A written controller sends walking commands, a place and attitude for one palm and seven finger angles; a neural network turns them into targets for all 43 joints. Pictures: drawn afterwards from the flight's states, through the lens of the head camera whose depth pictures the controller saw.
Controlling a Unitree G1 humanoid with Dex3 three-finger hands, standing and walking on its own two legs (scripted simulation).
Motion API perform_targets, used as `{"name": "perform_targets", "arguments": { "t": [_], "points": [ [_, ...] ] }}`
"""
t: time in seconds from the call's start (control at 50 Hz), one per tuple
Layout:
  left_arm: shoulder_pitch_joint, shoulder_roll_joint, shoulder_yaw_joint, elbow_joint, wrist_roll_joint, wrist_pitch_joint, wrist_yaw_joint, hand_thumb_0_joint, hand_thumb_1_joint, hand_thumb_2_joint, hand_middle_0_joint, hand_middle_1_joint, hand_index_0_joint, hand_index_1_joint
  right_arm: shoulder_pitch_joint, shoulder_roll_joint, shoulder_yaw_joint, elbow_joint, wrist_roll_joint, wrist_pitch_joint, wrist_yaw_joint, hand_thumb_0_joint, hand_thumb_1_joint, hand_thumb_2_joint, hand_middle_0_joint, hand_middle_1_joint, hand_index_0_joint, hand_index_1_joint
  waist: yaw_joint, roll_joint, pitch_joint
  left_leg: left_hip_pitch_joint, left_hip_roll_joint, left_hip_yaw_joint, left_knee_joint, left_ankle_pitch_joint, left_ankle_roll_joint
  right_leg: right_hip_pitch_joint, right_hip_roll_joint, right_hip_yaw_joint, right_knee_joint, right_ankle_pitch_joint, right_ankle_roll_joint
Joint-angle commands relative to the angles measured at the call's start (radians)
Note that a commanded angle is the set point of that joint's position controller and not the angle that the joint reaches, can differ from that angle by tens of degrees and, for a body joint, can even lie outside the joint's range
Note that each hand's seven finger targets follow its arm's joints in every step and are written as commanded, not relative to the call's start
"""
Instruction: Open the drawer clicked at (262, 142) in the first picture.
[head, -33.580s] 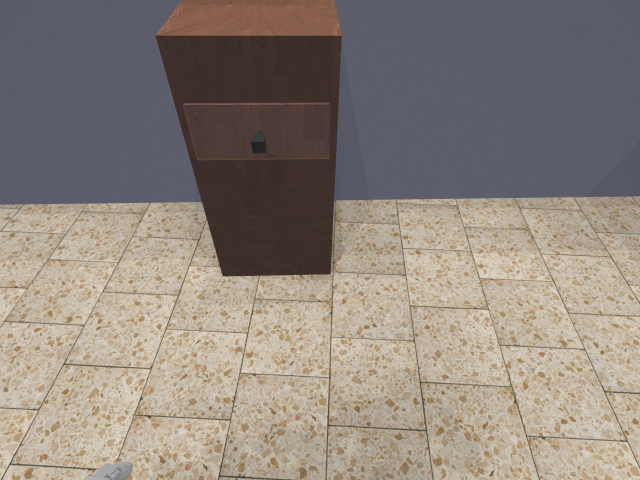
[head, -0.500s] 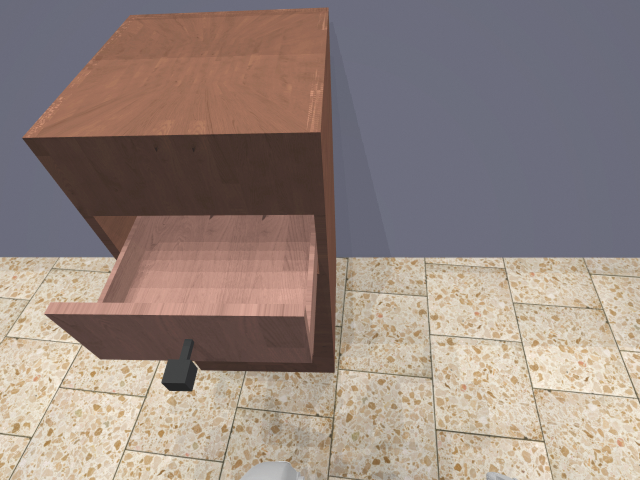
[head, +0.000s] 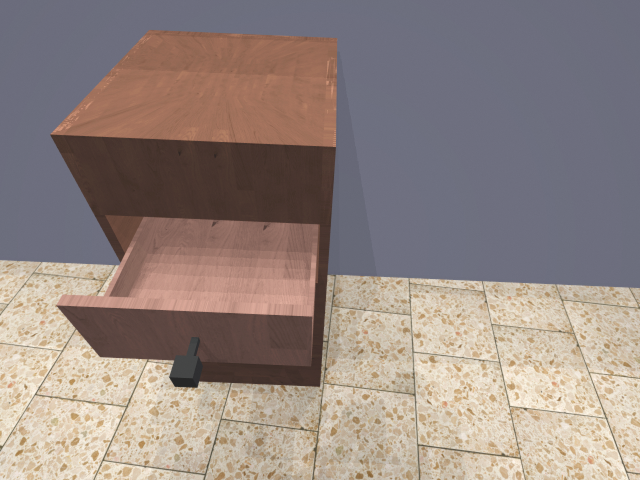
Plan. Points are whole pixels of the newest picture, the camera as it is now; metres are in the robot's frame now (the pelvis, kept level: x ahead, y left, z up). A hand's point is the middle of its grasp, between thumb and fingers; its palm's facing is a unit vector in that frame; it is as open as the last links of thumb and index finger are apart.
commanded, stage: come to a stop and stand still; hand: left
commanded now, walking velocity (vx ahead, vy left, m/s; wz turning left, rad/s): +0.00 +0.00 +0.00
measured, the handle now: (189, 360) +0.32 +0.23 -0.12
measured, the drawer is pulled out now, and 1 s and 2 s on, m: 0.19 0.19 0.19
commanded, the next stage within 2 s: look again from close up in 0.60 s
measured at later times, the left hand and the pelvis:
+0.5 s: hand out of the picture +0.02 +0.16 -0.18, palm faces +0.01 -0.99 -0.14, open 7.3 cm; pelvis +0.03 +0.01 +0.00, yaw +0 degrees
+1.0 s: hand out of the picture +0.01 +0.18 -0.18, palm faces +0.01 -0.99 -0.16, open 7.4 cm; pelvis +0.03 +0.02 +0.00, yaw -1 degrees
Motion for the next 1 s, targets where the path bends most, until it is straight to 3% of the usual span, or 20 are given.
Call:
{"name": "perform_targets", "arguments": {
  "t": [0.0, 0.22, 0.42, 0.5, 0.6, 0.72, 0.86, 0.98],
  "points": [
    [0.030, 0.070, 0.004, -0.026, -0.002, -0.032, 0.004, 0.000, 0.900, 0.900, -0.200, -0.300, -0.200, -0.300, 0.000, -0.102, -0.014, -0.028, 0.010, -0.036, -0.012, 0.000, -0.900, -0.900, 0.200, 0.300, 0.200, 0.300, 0.002, -0.004, 0.070, -0.019, 0.162, -0.211, -0.177, -0.230, -0.009, -0.051, -0.097, 0.113, -0.111, -0.092, -0.030],
    [0.065, 0.041, -0.012, 0.061, -0.005, -0.037, 0.016, 0.000, 0.900, 0.900, -0.200, -0.300, -0.200, -0.300, 0.022, -0.072, -0.001, 0.054, 0.019, -0.052, -0.023, 0.000, -0.900, -0.900, 0.200, 0.300, 0.200, 0.300, 0.003, -0.008, 0.061, 0.070, 0.163, -0.173, -0.135, 0.034, -0.009, -0.018, -0.113, 0.099, -0.096, 0.083, -0.021],
    [0.053, 0.024, -0.011, 0.077, -0.002, -0.030, 0.019, 0.000, 0.900, 0.900, -0.200, -0.300, -0.200, -0.300, 0.025, -0.062, -0.001, 0.070, 0.017, -0.053, -0.029, 0.000, -0.900, -0.900, 0.200, 0.300, 0.200, 0.300, 0.004, 0.007, 0.099, 0.077, 0.166, -0.184, -0.157, 0.057, -0.009, -0.026, -0.110, 0.080, -0.091, 0.068, -0.015],
    [0.048, 0.023, -0.010, 0.080, -0.003, -0.028, 0.020, 0.000, 0.900, 0.900, -0.200, -0.300, -0.200, -0.300, 0.032, -0.060, 0.000, 0.072, 0.017, -0.056, -0.032, 0.000, -0.900, -0.900, 0.200, 0.300, 0.200, 0.300, 0.003, 0.027, 0.075, 0.116, 0.169, -0.179, -0.149, 0.154, -0.010, -0.018, -0.108, 0.072, -0.085, 0.088, -0.012],
    [0.044, 0.023, -0.009, 0.082, -0.005, -0.026, 0.020, 0.000, 0.900, 0.900, -0.200, -0.300, -0.200, -0.300, 0.034, -0.061, 0.000, 0.073, 0.018, -0.056, -0.035, 0.000, -0.900, -0.900, 0.200, 0.300, 0.200, 0.300, 0.002, 0.009, 0.067, 0.140, 0.171, -0.174, -0.142, 0.213, -0.011, -0.012, -0.109, 0.070, -0.089, 0.101, -0.009],
    [0.045, 0.026, -0.010, 0.084, -0.006, -0.026, 0.021, 0.000, 0.900, 0.900, -0.200, -0.300, -0.200, -0.300, 0.041, -0.062, 0.001, 0.079, 0.018, -0.056, -0.035, 0.000, -0.900, -0.900, 0.200, 0.300, 0.200, 0.300, 0.003, -0.007, 0.064, 0.153, 0.170, -0.171, -0.144, 0.220, -0.015, -0.004, -0.116, 0.072, -0.095, 0.105, -0.008],
    [0.050, 0.023, -0.012, 0.089, -0.003, -0.021, 0.019, 0.000, 0.900, 0.900, -0.200, -0.300, -0.200, -0.300, 0.040, -0.060, -0.001, 0.085, 0.018, -0.051, -0.032, 0.000, -0.900, -0.900, 0.200, 0.300, 0.200, 0.300, 0.002, -0.004, 0.108, 0.119, 0.174, -0.189, -0.196, 0.061, -0.020, -0.025, -0.115, 0.069, -0.100, 0.049, -0.006],
    [0.060, 0.024, -0.012, 0.091, -0.003, -0.022, 0.017, 0.000, 0.900, 0.900, -0.200, -0.300, -0.200, -0.300, 0.040, -0.059, -0.001, 0.085, 0.019, -0.050, -0.030, 0.000, -0.900, -0.900, 0.200, 0.300, 0.200, 0.300, 0.004, -0.017, 0.102, 0.115, 0.171, -0.193, -0.210, 0.006, -0.019, -0.024, -0.118, 0.069, -0.106, 0.042, -0.006]
  ]
}}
